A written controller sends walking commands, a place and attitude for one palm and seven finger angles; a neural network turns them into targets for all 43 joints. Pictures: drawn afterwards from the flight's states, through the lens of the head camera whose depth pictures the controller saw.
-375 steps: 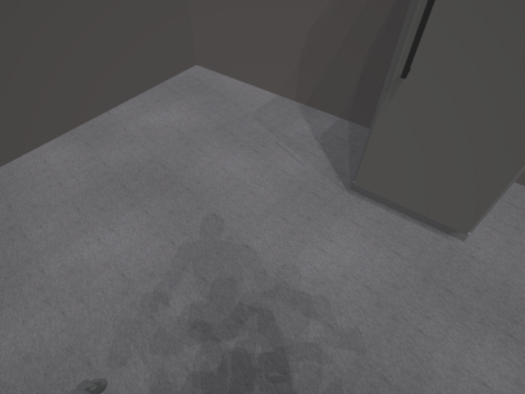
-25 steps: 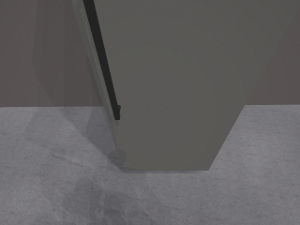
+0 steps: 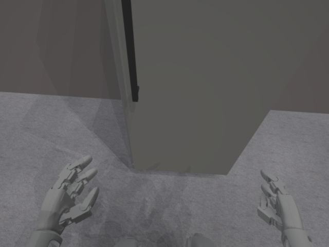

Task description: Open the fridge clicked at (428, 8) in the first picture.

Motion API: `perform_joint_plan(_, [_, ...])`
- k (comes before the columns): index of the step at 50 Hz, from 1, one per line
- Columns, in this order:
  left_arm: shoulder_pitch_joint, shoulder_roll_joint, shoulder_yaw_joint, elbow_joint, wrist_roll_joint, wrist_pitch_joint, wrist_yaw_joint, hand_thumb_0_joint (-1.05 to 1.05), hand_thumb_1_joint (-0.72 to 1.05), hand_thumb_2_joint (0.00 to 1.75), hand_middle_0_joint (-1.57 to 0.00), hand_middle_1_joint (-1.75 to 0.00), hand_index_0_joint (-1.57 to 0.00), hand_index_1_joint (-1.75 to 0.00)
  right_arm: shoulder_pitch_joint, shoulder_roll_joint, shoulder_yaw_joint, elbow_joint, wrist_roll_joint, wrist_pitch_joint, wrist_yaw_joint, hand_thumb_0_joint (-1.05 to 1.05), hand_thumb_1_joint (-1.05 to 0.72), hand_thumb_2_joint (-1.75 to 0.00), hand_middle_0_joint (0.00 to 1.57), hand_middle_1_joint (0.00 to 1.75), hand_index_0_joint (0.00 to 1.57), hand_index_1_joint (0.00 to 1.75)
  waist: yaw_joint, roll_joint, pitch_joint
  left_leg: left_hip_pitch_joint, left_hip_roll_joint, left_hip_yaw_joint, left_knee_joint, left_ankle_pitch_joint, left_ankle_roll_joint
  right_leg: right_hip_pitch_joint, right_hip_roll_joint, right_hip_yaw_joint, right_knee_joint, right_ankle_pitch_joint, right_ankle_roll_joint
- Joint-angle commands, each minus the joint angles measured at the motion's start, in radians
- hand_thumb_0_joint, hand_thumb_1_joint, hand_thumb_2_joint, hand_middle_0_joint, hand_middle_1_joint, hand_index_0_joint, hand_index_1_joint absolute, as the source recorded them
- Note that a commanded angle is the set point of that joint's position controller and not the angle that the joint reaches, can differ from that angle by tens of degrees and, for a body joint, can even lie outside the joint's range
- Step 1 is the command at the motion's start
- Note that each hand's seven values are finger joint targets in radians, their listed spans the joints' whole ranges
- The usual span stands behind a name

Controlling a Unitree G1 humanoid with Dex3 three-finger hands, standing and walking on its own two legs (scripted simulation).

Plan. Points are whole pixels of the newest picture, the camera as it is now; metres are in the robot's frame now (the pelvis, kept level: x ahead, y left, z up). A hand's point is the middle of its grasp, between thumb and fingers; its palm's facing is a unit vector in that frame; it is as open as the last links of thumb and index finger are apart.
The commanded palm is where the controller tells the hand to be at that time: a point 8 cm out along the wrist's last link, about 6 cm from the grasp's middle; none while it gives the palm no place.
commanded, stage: raise the hand to about handle height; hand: left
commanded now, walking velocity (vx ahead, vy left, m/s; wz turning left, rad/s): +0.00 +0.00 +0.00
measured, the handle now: (130, 28) +0.57 +0.14 +0.24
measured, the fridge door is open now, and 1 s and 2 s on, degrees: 0 0 0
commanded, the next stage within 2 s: move the hooked fingers beside the handle in 1.68 s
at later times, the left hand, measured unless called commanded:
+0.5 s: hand (52, 165) +0.25 +0.25 +0.10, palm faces +0.11 -0.99 -0.06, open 11.6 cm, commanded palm +0.22 +0.30 +0.10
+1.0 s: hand (34, 136) +0.28 +0.29 +0.15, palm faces +0.09 -1.00 -0.04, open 13.9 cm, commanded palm +0.25 +0.33 +0.16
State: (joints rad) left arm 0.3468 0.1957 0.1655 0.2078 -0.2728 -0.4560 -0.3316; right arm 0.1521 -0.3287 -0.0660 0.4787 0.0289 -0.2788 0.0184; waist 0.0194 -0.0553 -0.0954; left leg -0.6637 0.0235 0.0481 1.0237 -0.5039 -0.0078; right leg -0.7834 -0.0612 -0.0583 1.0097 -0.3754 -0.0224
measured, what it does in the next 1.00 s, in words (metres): stands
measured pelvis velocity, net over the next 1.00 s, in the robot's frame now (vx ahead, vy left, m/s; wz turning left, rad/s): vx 0.03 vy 0.02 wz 0.04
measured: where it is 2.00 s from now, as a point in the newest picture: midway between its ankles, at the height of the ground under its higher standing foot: outside the picture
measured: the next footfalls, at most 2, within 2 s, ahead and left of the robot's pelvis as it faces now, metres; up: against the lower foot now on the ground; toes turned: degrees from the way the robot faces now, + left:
none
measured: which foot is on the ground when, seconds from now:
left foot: down 0.00-1.00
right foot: down 0.00-1.00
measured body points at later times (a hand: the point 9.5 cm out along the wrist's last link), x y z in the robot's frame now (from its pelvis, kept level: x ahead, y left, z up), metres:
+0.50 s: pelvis +0.02 +0.03 +0.02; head +0.05 +0.03 +0.47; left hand +0.24 +0.31 +0.10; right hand +0.18 -0.20 -0.05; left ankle +0.01 +0.13 -0.67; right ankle +0.08 -0.11 -0.67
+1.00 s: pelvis +0.03 +0.02 +0.04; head +0.04 +0.01 +0.49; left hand +0.27 +0.34 +0.15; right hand +0.23 -0.20 -0.02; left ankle +0.01 +0.13 -0.67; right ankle +0.08 -0.11 -0.67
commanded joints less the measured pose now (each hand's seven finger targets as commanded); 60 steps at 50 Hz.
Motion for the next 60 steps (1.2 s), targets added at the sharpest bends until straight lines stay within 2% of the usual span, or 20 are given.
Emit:
perform_joint_plan(1, [-0.294, 0.208, 0.122, -0.535, -0.033, -0.064, 0.090, 0.00, 0.39, 0.68, -0.24, -0.63, -0.24, -0.63, 0.009, -0.069, 0.000, -0.164, -0.004, -0.040, -0.045, 0.00, -0.90, -0.90, 0.20, 0.30, 0.20, 0.30, -0.007, 0.148, -0.191, -0.046, -0.047, -0.036, -0.156, -0.044, 0.027, 0.183, 0.022, 0.128, -0.226, -0.282, -0.011])
perform_joint_plan(4, [-0.249, 0.165, 0.024, -0.619, 0.020, -0.084, 0.129, 0.00, 0.32, 0.65, -0.24, -0.68, -0.24, -0.68, 0.052, -0.067, 0.031, -0.117, -0.010, -0.062, -0.064, 0.00, -0.90, -0.90, 0.20, 0.30, 0.20, 0.30, -0.044, 0.213, -0.202, 0.044, -0.031, -0.070, -0.158, 0.069, 0.034, 0.166, 0.044, 0.058, -0.167, -0.075, -0.017])
perform_joint_plan(8, [-0.282, 0.164, -0.024, -0.472, 0.031, -0.013, 0.067, 0.00, 0.22, 0.61, -0.25, -0.74, -0.25, -0.74, 0.059, -0.080, 0.053, -0.063, -0.007, -0.074, -0.089, 0.00, -0.90, -0.90, 0.20, 0.30, 0.20, 0.30, -0.093, 0.103, -0.132, 0.002, -0.020, -0.106, -0.163, 0.065, 0.033, 0.156, 0.057, 0.019, -0.170, -0.051, 0.000])
perform_joint_plan(11, [-0.190, 0.190, 0.050, -0.282, 0.012, 0.127, 0.003, 0.00, 0.15, 0.58, -0.25, -0.78, -0.25, -0.78, 0.049, -0.081, 0.057, -0.062, 0.010, -0.063, -0.098, 0.00, -0.90, -0.90, 0.20, 0.30, 0.20, 0.30, -0.048, 0.044, -0.111, -0.034, -0.028, -0.113, -0.213, 0.064, 0.022, 0.210, 0.058, -0.003, -0.195, -0.055, 0.000])
perform_joint_plan(13, [-0.110, 0.218, 0.132, -0.262, -0.022, 0.220, -0.011, 0.00, 0.11, 0.56, -0.26, -0.81, -0.26, -0.81, 0.017, -0.073, 0.055, -0.088, 0.016, -0.054, -0.097, 0.00, -0.90, -0.90, 0.20, 0.30, 0.20, 0.30, 0.009, 0.023, -0.163, -0.024, -0.037, -0.101, -0.251, 0.104, 0.014, 0.294, 0.051, -0.008, -0.215, -0.023, 0.002])
perform_joint_plan(15, [-0.087, 0.254, 0.209, -0.297, -0.056, 0.272, -0.003, 0.00, 0.06, 0.54, -0.26, -0.84, -0.26, -0.84, -0.007, -0.061, 0.059, -0.108, 0.014, -0.052, -0.094, 0.00, -0.90, -0.90, 0.20, 0.30, 0.20, 0.30, 0.051, 0.047, -0.217, 0.010, -0.040, -0.093, -0.269, 0.179, 0.008, 0.371, 0.050, -0.011, -0.210, 0.044, -0.004])
perform_joint_plan(18, [-0.096, 0.253, 0.245, -0.451, -0.076, 0.248, 0.049, 0.00, -0.01, 0.51, -0.27, -0.88, -0.27, -0.88, 0.006, -0.036, 0.062, -0.112, -0.001, -0.064, -0.077, 0.00, -0.90, -0.90, 0.20, 0.30, 0.20, 0.30, 0.062, 0.089, -0.246, 0.069, -0.030, -0.088, -0.280, 0.308, -0.003, 0.399, 0.054, -0.025, -0.194, 0.163, -0.008])
perform_joint_plan(20, [-0.131, 0.249, 0.229, -0.504, -0.068, 0.202, 0.085, 0.00, -0.06, 0.49, -0.27, -0.92, -0.27, -0.92, 0.022, -0.035, 0.062, -0.099, -0.013, -0.074, -0.068, 0.00, -0.90, -0.90, 0.20, 0.30, 0.20, 0.30, 0.044, 0.063, -0.190, 0.072, -0.021, -0.099, -0.281, 0.338, -0.005, 0.380, 0.064, -0.028, -0.192, 0.183, -0.012])
perform_joint_plan(22, [-0.136, 0.224, 0.194, -0.481, -0.049, 0.163, 0.095, 0.00, -0.10, 0.47, -0.27, -0.94, -0.27, -0.94, 0.047, -0.048, 0.056, -0.078, -0.014, -0.080, -0.062, 0.00, -0.90, -0.90, 0.20, 0.30, 0.20, 0.30, 0.013, 0.083, -0.149, 0.091, -0.014, -0.098, -0.283, 0.320, -0.006, 0.331, 0.063, -0.032, -0.203, 0.163, -0.008])
perform_joint_plan(26, [-0.231, 0.231, 0.157, -0.419, -0.036, 0.158, 0.049, 0.00, -0.20, 0.43, -0.28, -1.00, -0.28, -1.00, 0.061, -0.080, 0.056, -0.052, -0.002, -0.084, -0.076, 0.00, -0.90, -0.90, 0.20, 0.30, 0.20, 0.30, -0.030, 0.118, -0.087, 0.096, -0.014, -0.099, -0.293, 0.207, 0.003, 0.295, 0.060, -0.019, -0.241, 0.077, -0.006])
perform_joint_plan(29, [-0.255, 0.277, 0.188, -0.408, -0.041, 0.189, 0.003, 0.00, -0.27, 0.40, -0.28, -1.05, -0.28, -1.05, 0.056, -0.089, 0.056, -0.052, 0.008, -0.091, -0.094, 0.00, -0.90, -0.90, 0.20, 0.30, 0.20, 0.30, -0.019, 0.139, -0.130, 0.133, -0.017, -0.101, -0.314, 0.211, 0.006, 0.347, 0.053, -0.014, -0.268, 0.086, -0.005])
perform_joint_plan(33, [-0.308, 0.348, 0.264, -0.455, -0.066, 0.205, -0.013, 0.00, -0.36, 0.36, -0.29, -1.11, -0.29, -1.11, 0.048, -0.083, 0.060, -0.051, 0.007, -0.097, -0.109, 0.00, -0.90, -0.90, 0.20, 0.30, 0.20, 0.30, 0.007, 0.168, -0.204, 0.212, -0.020, -0.098, -0.331, 0.331, 0.004, 0.442, 0.053, -0.011, -0.281, 0.205, -0.009])
perform_joint_plan(35, [-0.318, 0.375, 0.301, -0.446, -0.079, 0.207, -0.007, 0.00, -0.41, 0.34, -0.29, -1.14, -0.29, -1.14, 0.050, -0.082, 0.066, -0.042, 0.002, -0.097, -0.110, 0.00, -0.90, -0.90, 0.20, 0.30, 0.20, 0.30, 0.014, 0.157, -0.185, 0.227, -0.017, -0.102, -0.338, 0.397, -0.002, 0.467, 0.060, -0.016, -0.285, 0.263, -0.013])
perform_joint_plan(37, [-0.324, 0.352, 0.300, -0.397, -0.088, 0.214, -0.009, 0.00, -0.45, 0.32, -0.30, -1.17, -0.30, -1.17, 0.046, -0.078, 0.070, -0.034, 0.003, -0.095, -0.107, 0.00, -0.90, -0.90, 0.20, 0.30, 0.20, 0.30, 0.016, 0.168, -0.145, 0.237, -0.015, -0.097, -0.354, 0.419, -0.009, 0.468, 0.060, -0.020, -0.297, 0.286, -0.012])
perform_joint_plan(43, [-0.413, 0.345, 0.274, -0.204, -0.086, 0.325, -0.078, 0.00, -0.50, 0.30, -0.30, -1.20, -0.30, -1.20, 0.028, -0.090, 0.080, -0.029, 0.017, -0.068, -0.120, 0.00, -0.90, -0.90, 0.20, 0.30, 0.20, 0.30, 0.000, 0.091, -0.025, 0.210, -0.017, -0.081, -0.405, 0.300, 0.009, 0.469, 0.058, -0.012, -0.369, 0.220, -0.006])
perform_joint_plan(47, [-0.511, 0.417, 0.324, -0.239, -0.090, 0.349, -0.111, 0.00, -0.50, 0.30, -0.30, -1.20, -0.30, -1.20, 0.020, -0.085, 0.085, -0.041, 0.015, -0.061, -0.128, 0.00, -0.90, -0.90, 0.20, 0.30, 0.20, 0.30, 0.013, 0.113, -0.117, 0.264, -0.022, -0.075, -0.414, 0.329, 0.016, 0.538, 0.055, 0.008, -0.389, 0.249, -0.008])
perform_joint_plan(51, [-0.603, 0.479, 0.386, -0.292, -0.099, 0.305, -0.098, 0.00, -0.50, 0.30, -0.30, -1.20, -0.30, -1.20, 0.012, -0.078, 0.091, -0.037, 0.008, -0.067, -0.132, 0.00, -0.90, -0.90, 0.20, 0.30, 0.20, 0.30, 0.018, 0.107, -0.161, 0.304, -0.021, -0.077, -0.427, 0.352, 0.016, 0.583, 0.060, 0.016, -0.404, 0.266, -0.010])
perform_joint_plan(54, [-0.616, 0.476, 0.394, -0.223, -0.100, 0.298, -0.099, 0.00, -0.50, 0.30, -0.30, -1.20, -0.30, -1.20, 0.016, -0.078, 0.092, -0.019, 0.011, -0.067, -0.135, 0.00, -0.90, -0.90, 0.20, 0.30, 0.20, 0.30, 0.016, 0.124, -0.133, 0.313, -0.021, -0.072, -0.444, 0.353, 0.015, 0.584, 0.059, 0.013, -0.421, 0.274, -0.010])
perform_joint_plan(57, [-0.642, 0.472, 0.373, -0.139, -0.092, 0.337, -0.123, 0.00, -0.50, 0.30, -0.30, -1.20, -0.30, -1.20, 0.013, -0.081, 0.093, -0.009, 0.019, -0.059, -0.139, 0.00, -0.90, -0.90, 0.20, 0.30, 0.20, 0.30, 0.011, 0.152, -0.076, 0.306, -0.022, -0.063, -0.465, 0.323, 0.018, 0.573, 0.052, 0.021, -0.448, 0.250, -0.009])
perform_joint_plan(60, [-0.645, 0.453, 0.341, -0.071, -0.088, 0.388, -0.152, 0.00, -0.50, 0.30, -0.30, -1.20, -0.30, -1.20, 0.013, -0.087, 0.094, -0.015, 0.023, -0.050, -0.141, 0.00, -0.90, -0.90, 0.20, 0.30, 0.20, 0.30, 0.013, 0.114, -0.051, 0.299, -0.022, -0.064, -0.477, 0.309, 0.023, 0.573, 0.051, 0.027, -0.467, 0.231, -0.008])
